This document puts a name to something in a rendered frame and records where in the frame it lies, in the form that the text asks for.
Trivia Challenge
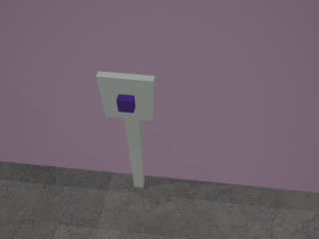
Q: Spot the panel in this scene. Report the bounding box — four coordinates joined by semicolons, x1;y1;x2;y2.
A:
96;71;155;188

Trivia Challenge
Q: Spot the button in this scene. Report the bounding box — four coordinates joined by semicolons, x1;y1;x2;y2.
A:
117;94;136;114

